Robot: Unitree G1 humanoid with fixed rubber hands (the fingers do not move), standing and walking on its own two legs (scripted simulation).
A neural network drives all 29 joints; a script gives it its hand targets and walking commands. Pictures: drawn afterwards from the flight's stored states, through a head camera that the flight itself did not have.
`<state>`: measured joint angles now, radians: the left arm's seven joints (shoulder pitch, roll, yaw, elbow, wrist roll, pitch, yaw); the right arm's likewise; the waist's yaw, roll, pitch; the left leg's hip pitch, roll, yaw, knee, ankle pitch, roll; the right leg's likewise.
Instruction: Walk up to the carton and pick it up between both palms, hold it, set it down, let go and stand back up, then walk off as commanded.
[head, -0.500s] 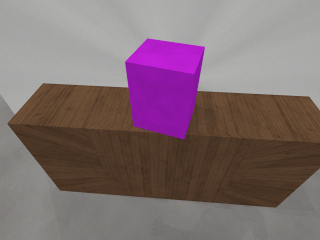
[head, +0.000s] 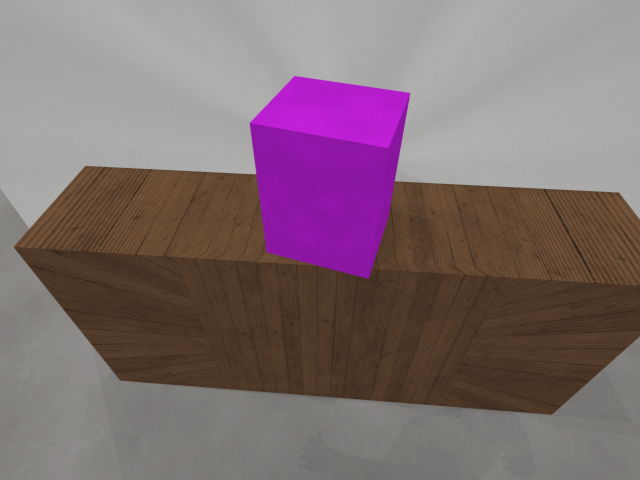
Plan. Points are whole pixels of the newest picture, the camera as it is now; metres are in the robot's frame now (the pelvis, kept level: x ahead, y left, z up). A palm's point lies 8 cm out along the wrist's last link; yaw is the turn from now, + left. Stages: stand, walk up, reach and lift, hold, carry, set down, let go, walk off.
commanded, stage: stand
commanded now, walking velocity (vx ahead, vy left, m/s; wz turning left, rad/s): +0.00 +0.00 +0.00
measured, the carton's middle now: (332, 179) +0.66 -0.04 +0.02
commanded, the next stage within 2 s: none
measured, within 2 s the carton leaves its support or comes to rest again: neither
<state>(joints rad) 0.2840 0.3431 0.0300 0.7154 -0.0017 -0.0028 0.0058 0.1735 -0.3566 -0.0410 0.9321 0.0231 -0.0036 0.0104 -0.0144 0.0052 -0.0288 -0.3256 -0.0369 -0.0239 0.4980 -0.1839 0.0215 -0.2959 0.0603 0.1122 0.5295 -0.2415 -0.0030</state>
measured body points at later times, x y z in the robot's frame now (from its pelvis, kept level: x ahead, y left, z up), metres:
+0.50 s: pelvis +0.00 +0.00 +0.00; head +0.00 +0.00 +0.45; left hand +0.11 +0.29 -0.10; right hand +0.10 -0.31 -0.12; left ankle +0.05 +0.11 -0.73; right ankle +0.02 -0.11 -0.73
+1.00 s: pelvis +0.01 +0.00 +0.00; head +0.01 +0.00 +0.45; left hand +0.12 +0.29 -0.10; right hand +0.10 -0.31 -0.12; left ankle +0.05 +0.11 -0.73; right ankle +0.02 -0.11 -0.73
